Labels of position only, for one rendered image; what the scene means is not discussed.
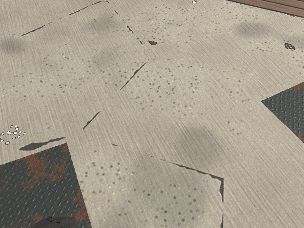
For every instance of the left robot hand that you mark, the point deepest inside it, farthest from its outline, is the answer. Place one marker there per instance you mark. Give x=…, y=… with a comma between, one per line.
x=59, y=222

